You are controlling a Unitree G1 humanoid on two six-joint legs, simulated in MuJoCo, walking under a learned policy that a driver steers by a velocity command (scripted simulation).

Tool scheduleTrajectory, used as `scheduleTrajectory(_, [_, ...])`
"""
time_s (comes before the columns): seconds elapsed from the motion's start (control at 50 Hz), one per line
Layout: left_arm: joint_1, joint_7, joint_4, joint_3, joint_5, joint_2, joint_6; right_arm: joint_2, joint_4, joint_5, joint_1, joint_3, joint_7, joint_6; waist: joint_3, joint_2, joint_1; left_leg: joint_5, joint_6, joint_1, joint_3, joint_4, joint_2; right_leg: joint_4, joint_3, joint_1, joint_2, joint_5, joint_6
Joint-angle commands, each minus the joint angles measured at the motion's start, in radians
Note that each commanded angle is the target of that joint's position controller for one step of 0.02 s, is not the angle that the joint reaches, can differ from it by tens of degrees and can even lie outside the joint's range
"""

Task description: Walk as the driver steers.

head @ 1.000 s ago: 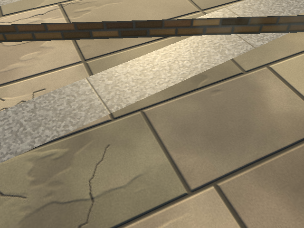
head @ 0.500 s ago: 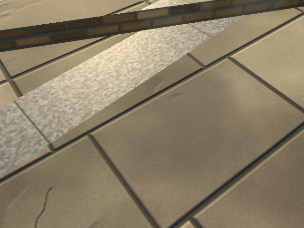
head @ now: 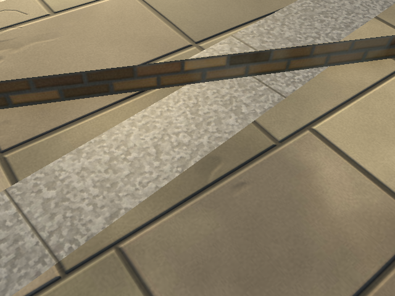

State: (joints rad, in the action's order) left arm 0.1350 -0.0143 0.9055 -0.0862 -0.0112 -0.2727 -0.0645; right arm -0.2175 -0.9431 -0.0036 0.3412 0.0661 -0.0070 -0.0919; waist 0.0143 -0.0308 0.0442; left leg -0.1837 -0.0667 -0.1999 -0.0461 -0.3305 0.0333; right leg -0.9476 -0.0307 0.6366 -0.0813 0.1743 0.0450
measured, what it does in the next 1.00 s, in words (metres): walks ahead, turning left: right foot, then left foot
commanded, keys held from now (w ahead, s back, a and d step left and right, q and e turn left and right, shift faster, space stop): w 0.16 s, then w+q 0.84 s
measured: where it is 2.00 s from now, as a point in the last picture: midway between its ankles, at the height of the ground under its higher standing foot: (137, 210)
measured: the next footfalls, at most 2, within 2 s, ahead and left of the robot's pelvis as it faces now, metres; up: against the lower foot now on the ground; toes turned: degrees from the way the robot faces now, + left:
right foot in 0.30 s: +0.36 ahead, -0.15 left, +0.00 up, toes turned +1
left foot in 0.84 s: +0.61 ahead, +0.15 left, +0.00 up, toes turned +22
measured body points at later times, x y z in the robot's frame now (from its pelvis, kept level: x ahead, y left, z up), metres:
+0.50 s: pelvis +0.29 -0.06 -0.01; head +0.32 -0.06 +0.44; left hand +0.35 +0.21 -0.13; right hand +0.39 -0.33 -0.14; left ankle +0.26 +0.09 -0.66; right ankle +0.32 -0.15 -0.75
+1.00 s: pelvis +0.55 +0.06 -0.01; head +0.59 +0.08 +0.44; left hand +0.57 +0.36 -0.13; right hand +0.75 -0.15 -0.13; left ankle +0.57 +0.13 -0.75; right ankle +0.58 -0.11 -0.66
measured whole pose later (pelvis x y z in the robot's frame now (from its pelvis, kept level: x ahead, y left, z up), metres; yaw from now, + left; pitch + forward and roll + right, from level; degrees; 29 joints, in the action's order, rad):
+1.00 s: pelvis +0.55 +0.06 -0.01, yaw +25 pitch +1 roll +0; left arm 0.12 0.00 0.87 -0.07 -0.01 -0.27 -0.12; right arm -0.26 -0.83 -0.01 0.23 0.09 -0.02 -0.06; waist -0.06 -0.01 0.02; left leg -0.16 -0.11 -0.31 0.00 -0.45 0.10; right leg -1.16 -0.04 0.49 -0.07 0.37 0.00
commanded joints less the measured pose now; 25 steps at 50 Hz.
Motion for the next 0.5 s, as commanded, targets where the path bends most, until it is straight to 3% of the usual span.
scheduleTrajectory(0.02, [-0.071, 0.003, -0.063, -0.004, 0.004, -0.022, -0.008, -0.148, 0.036, -0.008, -0.008, 0.030, 0.018, -0.013, 0.002, 0.088, -0.025, 0.220, -0.128, 0.114, 0.213, 0.184, -0.259, 0.141, -0.020, 0.107, -0.025, -0.155, -0.022])
scheduleTrajectory(0.1, [-0.194, 0.018, -0.091, 0.009, -0.003, -0.002, -0.014, -0.147, -0.001, -0.011, 0.041, 0.027, 0.021, -0.010, -0.044, 0.105, 0.009, 0.225, -0.106, 0.106, 0.129, 0.193, -0.223, 0.328, 0.017, 0.041, 0.009, -0.293, -0.025])
scheduleTrajectory(0.18, [-0.312, 0.038, -0.129, 0.019, -0.011, -0.002, -0.022, -0.145, -0.053, -0.018, 0.116, 0.028, 0.020, 0.000, -0.098, 0.106, 0.049, 0.247, -0.115, 0.202, 0.138, 0.160, -0.261, 0.421, 0.035, 0.051, 0.027, -0.252, -0.011])
scheduleTrajectory(0.24, [-0.313, 0.052, -0.146, 0.014, -0.016, -0.030, -0.041, -0.170, -0.070, -0.022, 0.114, 0.038, 0.026, 0.014, -0.091, 0.128, 0.016, 0.374, -0.105, 0.271, 0.175, 0.076, -0.295, 0.483, 0.032, -0.009, 0.047, -0.140, 0.016])
scheduleTrajectory(0.26, [-0.260, 0.051, -0.134, 0.004, -0.014, -0.053, -0.046, -0.184, -0.066, -0.023, 0.090, 0.042, 0.026, 0.017, -0.059, 0.143, -0.020, 0.507, -0.095, 0.264, 0.176, 0.019, -0.290, 0.496, 0.047, -0.110, 0.072, -0.112, 0.029])
scheduleTrajectory(0.28, [-0.139, 0.047, -0.097, -0.014, -0.010, -0.085, -0.050, -0.183, -0.057, -0.026, 0.059, 0.040, 0.026, 0.020, 0.010, 0.147, -0.086, 0.648, -0.077, 0.227, 0.153, -0.091, -0.257, 0.516, 0.072, -0.297, 0.098, -0.129, 0.050])
scheduleTrajectory(0.3, [0.065, 0.039, -0.040, -0.040, -0.001, -0.142, -0.053, -0.161, -0.037, -0.020, 0.023, 0.031, 0.023, 0.019, 0.139, 0.137, -0.171, 0.611, -0.046, 0.077, 0.125, -0.295, -0.204, 0.457, 0.021, -0.611, 0.044, -0.170, 0.092])
scheduleTrajectory(0.32, [0.243, 0.027, -0.012, -0.065, 0.022, -0.240, -0.049, -0.071, -0.010, -0.011, 0.086, 0.005, 0.017, 0.008, 0.328, -0.040, -0.188, 0.230, 0.023, -0.298, 0.059, -0.683, -0.078, 0.443, -0.314, -1.056, -0.228, -0.124, 0.209])
scheduleTrajectory(0.34, [0.281, 0.027, 0.006, -0.047, 0.011, -0.199, -0.038, -0.030, -0.026, -0.028, 0.149, -0.013, 0.010, -0.010, 0.473, -0.232, -0.166, -0.388, 0.037, -0.469, 0.143, -0.929, 0.002, 0.584, -0.655, -1.159, -0.369, 0.012, 0.291])
scheduleTrajectory(0.36, [0.209, 0.024, -0.007, -0.023, 0.009, -0.118, -0.033, -0.141, -0.018, -0.054, 0.072, 0.022, 0.011, -0.018, 0.333, -0.151, -0.168, -0.350, 0.025, -0.555, 0.194, -1.016, -0.061, 0.622, -0.553, -1.039, -0.323, 0.093, 0.241])
scheduleTrajectory(0.38, [0.115, 0.021, -0.025, -0.011, 0.003, -0.076, -0.034, -0.161, 0.008, -0.057, -0.013, 0.029, 0.018, -0.018, 0.193, -0.112, -0.148, -0.264, 0.016, -0.576, 0.155, -1.006, -0.113, 0.653, -0.398, -0.877, -0.287, 0.070, 0.199])
scheduleTrajectory(0.4, [0.049, 0.024, -0.026, -0.002, 0.008, -0.048, -0.040, -0.145, 0.016, -0.046, -0.055, 0.032, 0.026, -0.011, 0.104, -0.047, -0.116, -0.189, 0.014, -0.534, 0.142, -0.950, -0.147, 0.703, -0.298, -0.714, -0.248, 0.019, 0.175])
scheduleTrajectory(0.42, [0.010, 0.027, -0.022, 0.004, 0.016, -0.022, -0.049, -0.130, 0.014, -0.034, -0.054, 0.041, 0.032, 0.002, 0.060, -0.053, -0.081, -0.143, 0.009, -0.482, 0.150, -0.900, -0.176, 0.737, -0.216, -0.612, -0.213, -0.030, 0.153])
scheduleTrajectory(0.44, [-0.005, 0.030, -0.012, 0.005, 0.023, -0.015, -0.051, -0.099, 0.011, -0.034, -0.027, 0.040, 0.030, 0.016, 0.037, -0.066, -0.053, -0.116, 0.005, -0.429, 0.154, -0.878, -0.188, 0.768, -0.158, -0.541, -0.194, -0.050, 0.142])
scheduleTrajectory(0.48, [0.005, 0.025, 0.009, 0.000, 0.020, -0.025, -0.054, -0.055, 0.021, -0.038, -0.025, 0.038, 0.028, 0.038, 0.002, -0.061, -0.030, -0.089, 0.006, -0.425, 0.149, -0.842, -0.199, 0.809, -0.077, -0.483, -0.190, -0.102, 0.145])
scheduleTrajectory(0.5, [0.008, 0.019, 0.015, -0.004, 0.021, -0.040, -0.055, -0.057, 0.033, -0.037, -0.046, 0.040, 0.028, 0.046, -0.016, -0.049, -0.025, -0.053, 0.011, -0.453, 0.151, -0.817, -0.200, 0.821, -0.043, -0.474, -0.192, -0.135, 0.145])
